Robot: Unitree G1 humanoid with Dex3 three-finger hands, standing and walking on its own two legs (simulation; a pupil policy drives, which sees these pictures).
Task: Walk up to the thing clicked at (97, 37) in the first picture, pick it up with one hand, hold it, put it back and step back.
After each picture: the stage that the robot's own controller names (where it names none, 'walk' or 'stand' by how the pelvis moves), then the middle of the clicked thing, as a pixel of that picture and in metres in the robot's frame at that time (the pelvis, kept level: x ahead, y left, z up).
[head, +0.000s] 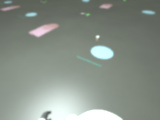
stand; (97, 38) +2.07 -0.18 -0.72
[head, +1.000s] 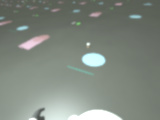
walk; (88, 45) +1.93 +0.17 -0.69
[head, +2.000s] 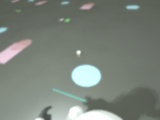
walk; (78, 54) +1.31 +0.34 -0.71
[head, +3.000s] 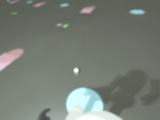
walk; (76, 71) +0.84 +0.30 -0.72
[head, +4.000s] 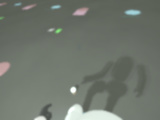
walk; (73, 91) +0.48 +0.28 -0.71
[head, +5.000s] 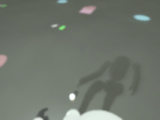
stand; (72, 97) +0.36 +0.21 -0.71
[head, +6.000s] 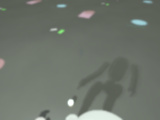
stand; (71, 103) +0.32 +0.21 -0.72
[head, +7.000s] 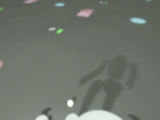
stand; (70, 104) +0.30 +0.22 -0.72
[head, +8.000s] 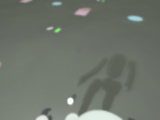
stand; (70, 101) +0.32 +0.23 -0.72
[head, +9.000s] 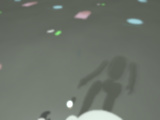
stand; (70, 104) +0.31 +0.23 -0.73
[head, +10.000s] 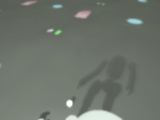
stand; (69, 104) +0.31 +0.23 -0.73
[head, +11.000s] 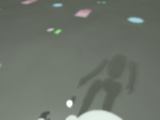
go down; (70, 104) +0.30 +0.23 -0.73
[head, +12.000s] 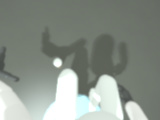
go down; (58, 63) +0.38 +0.27 -0.33
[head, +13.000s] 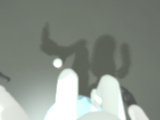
approach; (58, 63) +0.37 +0.28 -0.31
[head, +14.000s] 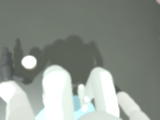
close in; (30, 63) +0.34 +0.32 -0.22
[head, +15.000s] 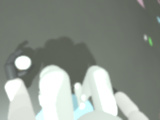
close; (23, 64) +0.35 +0.32 -0.21
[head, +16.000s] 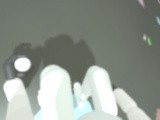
lift; (23, 65) +0.33 +0.32 -0.22
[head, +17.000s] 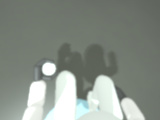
lift; (49, 70) +0.31 +0.28 -0.07
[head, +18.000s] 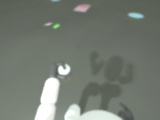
lift; (64, 73) +0.33 +0.18 +0.05
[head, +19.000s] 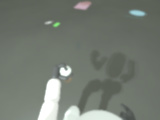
hold; (66, 74) +0.34 +0.17 +0.01
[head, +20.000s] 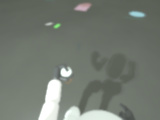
hold; (67, 75) +0.33 +0.17 +0.01
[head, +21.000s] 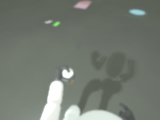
crouch; (68, 76) +0.33 +0.16 -0.01
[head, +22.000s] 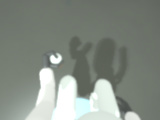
crouch; (57, 61) +0.40 +0.24 -0.09
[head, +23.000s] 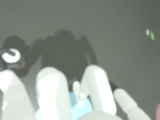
lower; (15, 59) +0.37 +0.34 -0.22
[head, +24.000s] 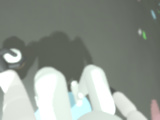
lower; (15, 59) +0.38 +0.33 -0.22
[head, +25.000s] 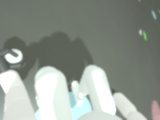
lower; (16, 59) +0.37 +0.33 -0.22
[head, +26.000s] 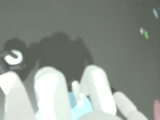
lower; (16, 60) +0.37 +0.33 -0.21
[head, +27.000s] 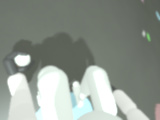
open; (23, 62) +0.36 +0.31 -0.22
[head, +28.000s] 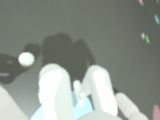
rise; (26, 60) +0.36 +0.30 -0.22
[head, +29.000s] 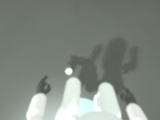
walk; (69, 72) +0.40 +0.23 -0.44
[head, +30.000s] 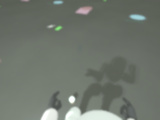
stand; (72, 100) +0.34 +0.19 -0.66
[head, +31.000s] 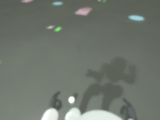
stand; (71, 100) +0.35 +0.20 -0.67
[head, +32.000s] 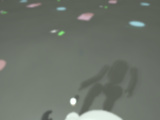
stand; (73, 102) +0.36 +0.19 -0.71
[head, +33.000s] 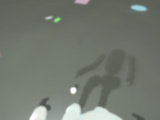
walk; (73, 91) +0.39 +0.18 -0.70
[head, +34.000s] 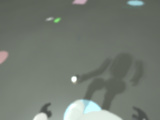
walk; (74, 80) +0.56 +0.26 -0.70
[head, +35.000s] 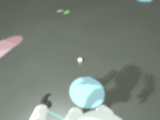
walk; (80, 61) +0.91 +0.19 -0.69
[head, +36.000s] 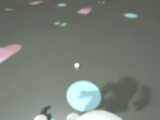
stand; (77, 66) +0.98 +0.24 -0.71
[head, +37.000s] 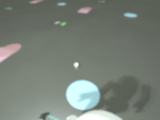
stand; (76, 66) +0.99 +0.25 -0.72
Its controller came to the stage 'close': yes
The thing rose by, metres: 0.71
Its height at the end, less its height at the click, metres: +0.00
